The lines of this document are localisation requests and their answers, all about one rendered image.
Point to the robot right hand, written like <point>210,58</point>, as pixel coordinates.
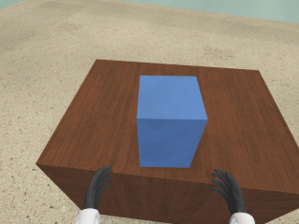
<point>231,191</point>

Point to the robot left hand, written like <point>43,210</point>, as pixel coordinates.
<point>95,188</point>

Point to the robot right forearm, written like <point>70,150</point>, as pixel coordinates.
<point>241,218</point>

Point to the carton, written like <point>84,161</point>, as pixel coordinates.
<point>170,120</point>

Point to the robot left forearm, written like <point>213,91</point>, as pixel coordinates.
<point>88,216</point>

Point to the pedestal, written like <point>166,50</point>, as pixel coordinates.
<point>245,135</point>

